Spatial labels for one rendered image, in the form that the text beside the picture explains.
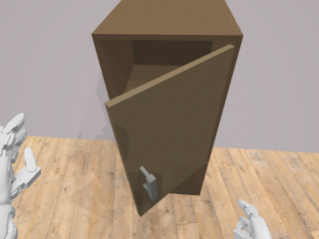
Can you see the left robot forearm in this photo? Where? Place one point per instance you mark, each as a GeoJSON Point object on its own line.
{"type": "Point", "coordinates": [8, 228]}

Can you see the handle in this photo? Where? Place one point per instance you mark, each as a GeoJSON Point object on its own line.
{"type": "Point", "coordinates": [151, 186]}

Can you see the cupboard door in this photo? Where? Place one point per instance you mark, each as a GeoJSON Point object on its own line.
{"type": "Point", "coordinates": [166, 125]}

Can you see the robot left hand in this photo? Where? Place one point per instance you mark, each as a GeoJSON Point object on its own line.
{"type": "Point", "coordinates": [10, 141]}

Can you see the robot right hand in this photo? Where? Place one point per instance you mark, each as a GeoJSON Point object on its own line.
{"type": "Point", "coordinates": [256, 227]}

